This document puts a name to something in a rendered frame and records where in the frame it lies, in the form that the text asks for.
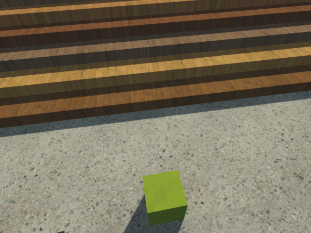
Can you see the carton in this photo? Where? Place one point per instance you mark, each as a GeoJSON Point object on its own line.
{"type": "Point", "coordinates": [165, 197]}

